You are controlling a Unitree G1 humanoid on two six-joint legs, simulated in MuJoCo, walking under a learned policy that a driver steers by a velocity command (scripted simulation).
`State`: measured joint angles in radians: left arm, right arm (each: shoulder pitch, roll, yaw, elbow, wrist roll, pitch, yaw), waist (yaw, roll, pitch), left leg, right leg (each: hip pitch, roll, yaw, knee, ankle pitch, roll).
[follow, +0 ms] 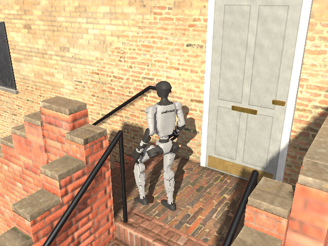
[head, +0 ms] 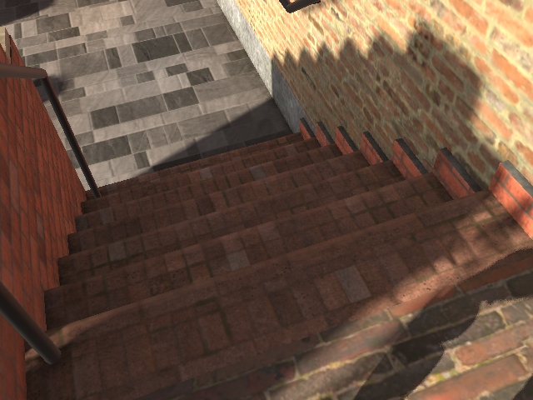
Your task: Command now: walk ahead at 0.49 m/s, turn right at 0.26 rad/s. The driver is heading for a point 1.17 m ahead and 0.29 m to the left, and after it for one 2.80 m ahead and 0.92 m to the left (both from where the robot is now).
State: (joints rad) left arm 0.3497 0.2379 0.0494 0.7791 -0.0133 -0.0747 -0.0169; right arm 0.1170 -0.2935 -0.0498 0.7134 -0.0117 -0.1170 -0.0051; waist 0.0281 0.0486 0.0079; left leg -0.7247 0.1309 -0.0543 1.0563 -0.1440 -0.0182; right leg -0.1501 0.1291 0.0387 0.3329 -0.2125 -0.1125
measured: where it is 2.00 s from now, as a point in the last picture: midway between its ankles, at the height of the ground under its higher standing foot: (236, 282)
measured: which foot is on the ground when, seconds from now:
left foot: up 0.00-0.26, down 0.28-0.76, up 0.78-1.00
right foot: down 0.00-0.26, up 0.28-0.72, down 0.74-1.00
